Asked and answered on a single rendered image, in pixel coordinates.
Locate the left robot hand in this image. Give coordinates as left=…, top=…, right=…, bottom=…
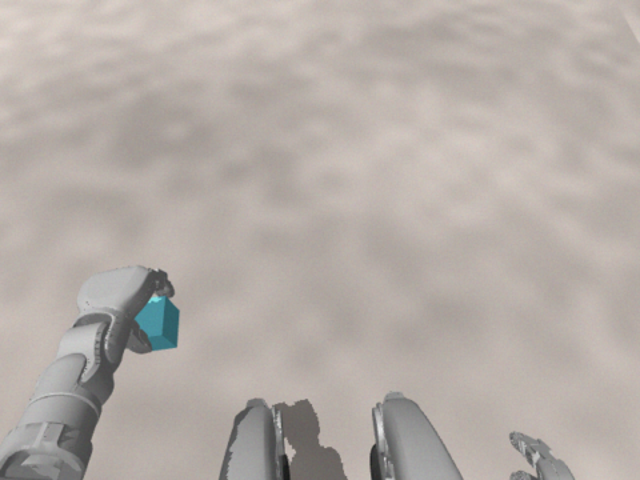
left=76, top=265, right=175, bottom=354

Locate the right robot hand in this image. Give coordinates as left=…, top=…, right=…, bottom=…
left=510, top=432, right=575, bottom=480

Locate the left robot arm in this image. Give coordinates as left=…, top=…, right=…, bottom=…
left=0, top=307, right=132, bottom=480

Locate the cube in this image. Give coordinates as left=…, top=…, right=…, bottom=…
left=134, top=296, right=179, bottom=351

